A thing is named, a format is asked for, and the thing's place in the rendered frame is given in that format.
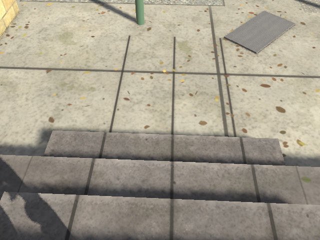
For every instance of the stairs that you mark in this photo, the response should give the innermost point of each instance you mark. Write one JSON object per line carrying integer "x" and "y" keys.
{"x": 137, "y": 186}

